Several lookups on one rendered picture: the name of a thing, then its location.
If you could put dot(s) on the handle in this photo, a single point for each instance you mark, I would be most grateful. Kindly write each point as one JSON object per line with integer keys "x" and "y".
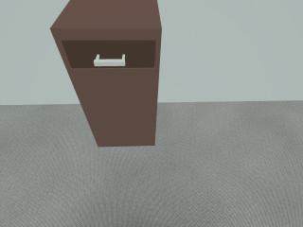
{"x": 109, "y": 62}

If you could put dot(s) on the drawer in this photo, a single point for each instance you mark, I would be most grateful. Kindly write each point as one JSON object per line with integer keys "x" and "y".
{"x": 82, "y": 53}

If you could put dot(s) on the cabinet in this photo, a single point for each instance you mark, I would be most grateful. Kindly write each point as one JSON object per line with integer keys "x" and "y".
{"x": 120, "y": 104}

